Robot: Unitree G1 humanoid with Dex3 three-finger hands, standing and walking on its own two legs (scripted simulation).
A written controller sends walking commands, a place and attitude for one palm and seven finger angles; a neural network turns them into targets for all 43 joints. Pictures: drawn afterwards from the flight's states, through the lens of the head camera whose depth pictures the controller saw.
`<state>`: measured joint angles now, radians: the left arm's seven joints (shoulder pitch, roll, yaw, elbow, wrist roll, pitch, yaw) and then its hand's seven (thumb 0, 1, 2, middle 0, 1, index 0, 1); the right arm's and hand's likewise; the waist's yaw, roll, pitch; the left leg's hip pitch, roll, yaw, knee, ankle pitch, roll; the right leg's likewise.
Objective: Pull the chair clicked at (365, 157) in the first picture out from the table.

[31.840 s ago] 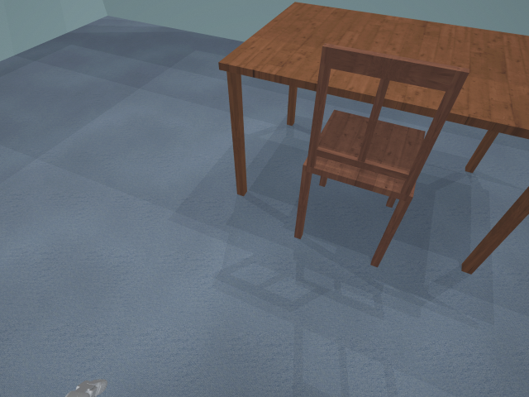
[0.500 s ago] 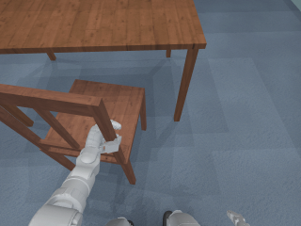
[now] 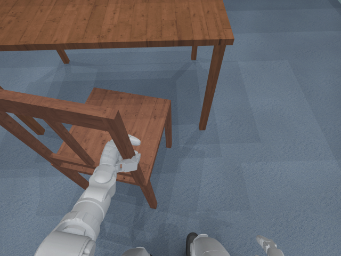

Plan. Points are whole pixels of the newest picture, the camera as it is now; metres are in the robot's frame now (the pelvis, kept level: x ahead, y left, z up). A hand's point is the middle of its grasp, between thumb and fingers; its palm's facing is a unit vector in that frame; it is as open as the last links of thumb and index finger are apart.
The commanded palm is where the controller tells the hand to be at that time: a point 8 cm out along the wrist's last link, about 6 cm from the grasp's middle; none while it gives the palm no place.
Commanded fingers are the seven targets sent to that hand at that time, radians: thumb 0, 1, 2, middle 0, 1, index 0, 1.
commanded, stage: step backward, pulling the chair out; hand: left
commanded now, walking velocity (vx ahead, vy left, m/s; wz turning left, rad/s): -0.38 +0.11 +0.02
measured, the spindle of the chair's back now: (73, 144) +0.41 +0.29 -0.07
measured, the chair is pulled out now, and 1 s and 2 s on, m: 0.33 0.45 0.58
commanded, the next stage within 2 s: stop walking, hand still on the chair in 1.36 s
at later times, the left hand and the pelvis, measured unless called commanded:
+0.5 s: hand (130, 183) +0.29 +0.11 -0.06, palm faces -0.11 -0.98 -0.15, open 6.2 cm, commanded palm +0.27 +0.17 -0.05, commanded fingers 0.00 0.90 0.90 -0.50 -1.45 -0.50 -1.45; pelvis -0.07 +0.02 +0.00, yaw +1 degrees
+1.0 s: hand (127, 211) +0.22 +0.11 -0.06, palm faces -0.16 -0.98 -0.16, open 6.2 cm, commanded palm +0.21 +0.16 -0.05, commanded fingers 0.00 0.90 0.90 -0.50 -1.45 -0.50 -1.45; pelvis -0.14 +0.03 +0.01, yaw -2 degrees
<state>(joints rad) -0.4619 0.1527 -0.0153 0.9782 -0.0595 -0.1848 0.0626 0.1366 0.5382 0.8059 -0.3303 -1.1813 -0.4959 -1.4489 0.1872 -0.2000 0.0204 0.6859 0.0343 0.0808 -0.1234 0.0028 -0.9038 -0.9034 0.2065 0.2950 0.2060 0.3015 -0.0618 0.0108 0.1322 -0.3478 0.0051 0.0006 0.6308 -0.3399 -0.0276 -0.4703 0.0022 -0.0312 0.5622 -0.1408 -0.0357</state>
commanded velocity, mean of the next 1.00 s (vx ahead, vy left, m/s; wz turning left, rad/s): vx -0.38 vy -0.01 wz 0.01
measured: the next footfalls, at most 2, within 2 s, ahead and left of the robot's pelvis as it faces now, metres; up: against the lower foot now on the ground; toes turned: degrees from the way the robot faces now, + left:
right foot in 0.30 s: +0.08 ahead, -0.10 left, +0.00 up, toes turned -1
left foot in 0.48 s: -0.07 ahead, +0.14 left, +0.00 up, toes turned -3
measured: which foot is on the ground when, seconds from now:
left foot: down 0.00-0.36, up 0.38-0.46, down 0.48-1.00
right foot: down 0.00-0.22, up 0.24-0.28, down 0.30-0.54, up 0.56-0.68, down 0.70-1.00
